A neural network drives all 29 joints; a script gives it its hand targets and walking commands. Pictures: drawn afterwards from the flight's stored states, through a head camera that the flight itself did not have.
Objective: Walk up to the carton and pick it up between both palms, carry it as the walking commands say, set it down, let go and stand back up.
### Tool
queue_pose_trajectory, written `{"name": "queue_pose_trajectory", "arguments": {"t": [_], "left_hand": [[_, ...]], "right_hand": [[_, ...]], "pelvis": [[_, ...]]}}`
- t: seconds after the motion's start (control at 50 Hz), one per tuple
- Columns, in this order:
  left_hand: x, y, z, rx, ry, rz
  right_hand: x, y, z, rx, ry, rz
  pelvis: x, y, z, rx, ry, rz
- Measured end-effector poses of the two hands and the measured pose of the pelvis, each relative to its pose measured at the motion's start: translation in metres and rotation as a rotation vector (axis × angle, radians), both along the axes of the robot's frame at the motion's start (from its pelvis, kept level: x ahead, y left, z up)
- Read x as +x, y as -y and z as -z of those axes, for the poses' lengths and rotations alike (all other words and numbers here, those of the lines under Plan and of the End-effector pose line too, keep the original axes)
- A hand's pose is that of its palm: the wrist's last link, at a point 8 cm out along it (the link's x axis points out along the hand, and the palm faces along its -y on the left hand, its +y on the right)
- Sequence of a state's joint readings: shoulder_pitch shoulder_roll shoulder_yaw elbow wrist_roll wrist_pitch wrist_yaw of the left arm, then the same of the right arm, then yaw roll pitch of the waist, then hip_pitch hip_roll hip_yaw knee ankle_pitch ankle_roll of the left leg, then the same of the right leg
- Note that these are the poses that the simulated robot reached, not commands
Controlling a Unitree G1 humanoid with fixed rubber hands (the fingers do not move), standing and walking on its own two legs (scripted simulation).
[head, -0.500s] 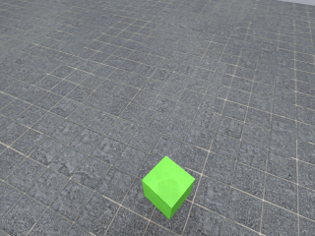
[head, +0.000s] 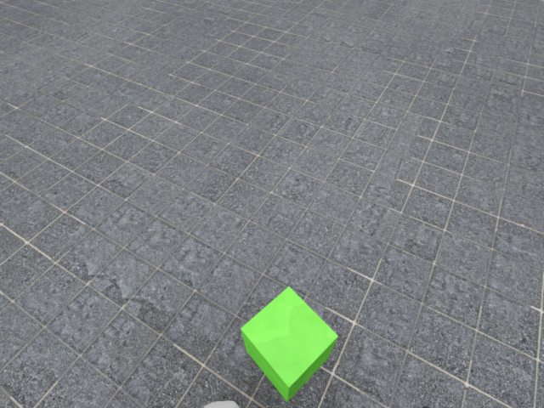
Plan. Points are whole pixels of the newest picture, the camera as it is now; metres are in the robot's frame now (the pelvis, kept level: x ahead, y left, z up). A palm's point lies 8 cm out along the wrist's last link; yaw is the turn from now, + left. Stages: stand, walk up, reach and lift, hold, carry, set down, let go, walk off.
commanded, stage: walk up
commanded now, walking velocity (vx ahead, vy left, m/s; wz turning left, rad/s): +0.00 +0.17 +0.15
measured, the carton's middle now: (288, 344) +0.39 -0.01 -0.65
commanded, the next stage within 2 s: none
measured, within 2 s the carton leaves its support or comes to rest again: neither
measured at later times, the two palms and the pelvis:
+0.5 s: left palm out of the picture +0.03 +0.32 -0.15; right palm out of the picture +0.04 -0.21 -0.13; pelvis -0.03 +0.05 -0.01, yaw +1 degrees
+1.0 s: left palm out of the picture -0.04 +0.20 -0.14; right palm out of the picture -0.01 -0.24 -0.15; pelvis -0.04 -0.02 +0.00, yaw +3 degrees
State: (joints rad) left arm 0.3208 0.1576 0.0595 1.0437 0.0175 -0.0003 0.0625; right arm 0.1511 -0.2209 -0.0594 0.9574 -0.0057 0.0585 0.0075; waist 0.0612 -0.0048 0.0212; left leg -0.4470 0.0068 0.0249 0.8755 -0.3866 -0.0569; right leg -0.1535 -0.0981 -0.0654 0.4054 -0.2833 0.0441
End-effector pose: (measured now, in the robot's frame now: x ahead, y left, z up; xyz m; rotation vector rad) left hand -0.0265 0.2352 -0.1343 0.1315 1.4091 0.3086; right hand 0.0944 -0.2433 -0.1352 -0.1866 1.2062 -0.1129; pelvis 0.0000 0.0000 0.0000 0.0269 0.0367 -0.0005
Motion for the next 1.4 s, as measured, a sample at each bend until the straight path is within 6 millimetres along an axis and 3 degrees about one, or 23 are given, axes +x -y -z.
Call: {"name": "queue_pose_trajectory", "arguments": {"t": [0.14, 0.2, 0.26, 0.32, 0.38, 0.46, 0.54, 0.6, 0.64, 0.74, 0.84, 0.94, 1.02, 1.2, 1.3, 1.4], "left_hand": [[0.007, -0.079, 0.010, 0.047, -0.021, -0.017], [0.013, -0.101, 0.019, 0.036, -0.029, -0.001], [0.024, -0.106, 0.017, 0.013, -0.020, 0.022], [0.035, -0.103, 0.014, -0.013, -0.003, 0.061], [0.047, -0.100, 0.014, -0.023, 0.035, 0.073], [0.058, -0.090, 0.013, -0.023, 0.094, 0.104], [0.060, -0.068, 0.008, -0.024, 0.136, 0.133], [0.048, -0.047, 0.007, -0.007, 0.160, 0.135], [0.026, -0.031, 0.005, 0.004, 0.138, 0.117], [-0.024, 0.009, -0.013, -0.020, 0.034, 0.102], [-0.028, 0.028, -0.012, -0.024, 0.064, 0.056], [-0.020, 0.033, 0.000, -0.038, 0.079, 0.048], [-0.016, 0.043, 0.006, -0.073, 0.085, 0.058], [-0.026, 0.042, 0.009, -0.080, 0.048, 0.050], [-0.027, 0.017, 0.009, -0.006, 0.074, 0.020], [-0.036, -0.005, 0.008, 0.061, 0.090, -0.014]], "right_hand": [[0.044, -0.037, 0.002, -0.048, 0.053, -0.067], [0.039, -0.061, 0.004, -0.064, 0.050, -0.072], [0.021, -0.077, -0.002, -0.058, 0.016, -0.060], [0.005, -0.081, -0.007, -0.063, 0.000, -0.041], [-0.013, -0.072, -0.007, -0.088, -0.011, -0.022], [-0.040, -0.046, -0.006, -0.119, -0.027, 0.020], [-0.064, -0.015, -0.001, -0.125, -0.037, 0.051], [-0.076, 0.008, 0.011, -0.109, -0.047, 0.055], [-0.079, 0.018, 0.017, -0.085, -0.049, 0.051], [-0.084, 0.019, 0.010, -0.003, -0.047, 0.044], [-0.104, 0.015, 0.020, 0.031, -0.117, 0.035], [-0.106, 0.005, 0.023, 0.030, -0.122, 0.036], [-0.109, -0.003, 0.013, 0.035, -0.111, 0.038], [-0.123, -0.004, 0.012, 0.021, -0.149, 0.039], [-0.122, 0.007, 0.017, -0.010, -0.178, -0.020], [-0.106, 0.021, 0.020, -0.053, -0.157, -0.064]], "pelvis": [[0.015, -0.050, 0.014, -0.016, -0.003, -0.065], [0.017, -0.065, 0.018, -0.019, 0.007, -0.077], [0.011, -0.069, 0.009, -0.039, 0.022, -0.056], [0.002, -0.072, 0.004, -0.059, 0.030, -0.047], [-0.008, -0.070, 0.005, -0.061, 0.031, -0.048], [-0.022, -0.060, 0.008, -0.050, 0.040, -0.025], [-0.033, -0.042, 0.010, -0.042, 0.043, -0.026], [-0.040, -0.020, 0.017, -0.021, 0.036, -0.032], [-0.044, -0.008, 0.017, -0.012, 0.032, -0.021], [-0.046, 0.007, -0.003, 0.009, 0.030, -0.001], [-0.045, 0.017, -0.002, -0.016, 0.029, -0.029], [-0.043, 0.020, 0.003, -0.044, 0.028, -0.052], [-0.043, 0.024, 0.000, -0.020, 0.041, -0.044], [-0.045, 0.024, -0.001, -0.025, 0.056, -0.046], [-0.053, 0.024, 0.006, -0.032, 0.046, -0.119], [-0.063, 0.027, 0.013, -0.053, 0.034, -0.172]]}}
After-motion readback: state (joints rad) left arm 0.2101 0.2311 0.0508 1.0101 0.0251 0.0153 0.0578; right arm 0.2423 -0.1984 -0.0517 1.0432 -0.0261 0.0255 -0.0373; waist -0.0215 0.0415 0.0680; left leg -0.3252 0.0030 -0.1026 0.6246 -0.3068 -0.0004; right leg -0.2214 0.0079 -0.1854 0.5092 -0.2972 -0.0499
